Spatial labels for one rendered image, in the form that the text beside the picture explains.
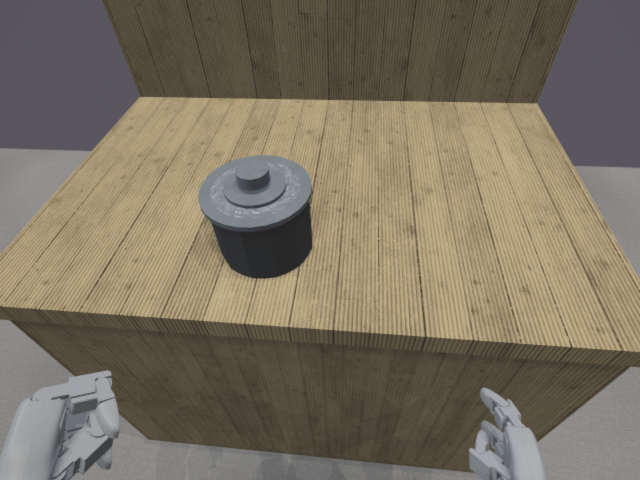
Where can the pot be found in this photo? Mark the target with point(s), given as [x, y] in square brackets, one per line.
[267, 253]

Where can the left robot hand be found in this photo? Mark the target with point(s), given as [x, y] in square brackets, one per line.
[42, 424]

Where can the table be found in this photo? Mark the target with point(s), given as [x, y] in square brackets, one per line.
[454, 245]

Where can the right robot hand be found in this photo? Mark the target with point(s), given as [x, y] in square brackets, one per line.
[517, 454]

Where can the knob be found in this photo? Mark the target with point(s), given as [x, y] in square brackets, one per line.
[252, 175]

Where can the lid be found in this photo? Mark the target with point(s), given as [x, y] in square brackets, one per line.
[227, 205]

